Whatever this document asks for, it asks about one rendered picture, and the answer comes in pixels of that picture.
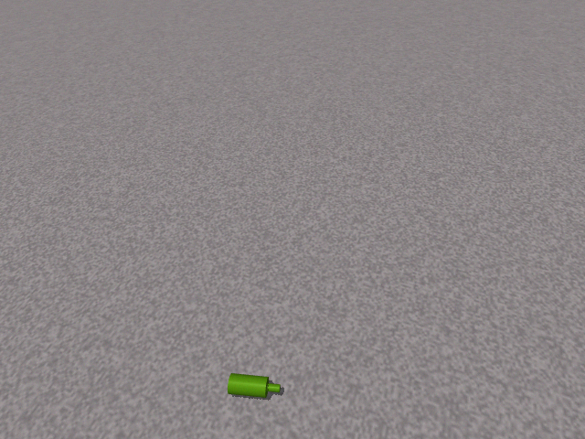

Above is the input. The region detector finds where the bottle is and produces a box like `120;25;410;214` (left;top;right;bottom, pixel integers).
228;373;281;398

